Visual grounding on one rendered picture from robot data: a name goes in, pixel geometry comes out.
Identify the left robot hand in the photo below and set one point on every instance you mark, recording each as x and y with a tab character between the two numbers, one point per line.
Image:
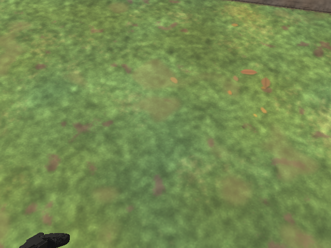
52	240

